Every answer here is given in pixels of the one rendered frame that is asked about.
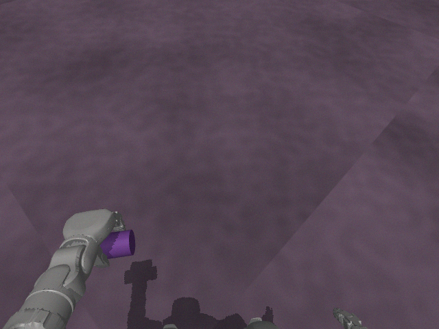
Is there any left robot arm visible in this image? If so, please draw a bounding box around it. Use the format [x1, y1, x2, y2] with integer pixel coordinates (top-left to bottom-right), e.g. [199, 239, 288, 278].
[2, 235, 99, 329]

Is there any left robot hand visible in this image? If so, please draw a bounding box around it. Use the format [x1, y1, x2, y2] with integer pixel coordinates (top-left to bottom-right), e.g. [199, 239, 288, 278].
[62, 208, 126, 268]

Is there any right robot hand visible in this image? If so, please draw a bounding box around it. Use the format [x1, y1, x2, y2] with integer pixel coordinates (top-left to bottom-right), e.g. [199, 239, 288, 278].
[333, 308, 368, 329]

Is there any can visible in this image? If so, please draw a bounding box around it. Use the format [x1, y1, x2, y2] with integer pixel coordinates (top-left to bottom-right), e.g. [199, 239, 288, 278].
[100, 230, 135, 259]

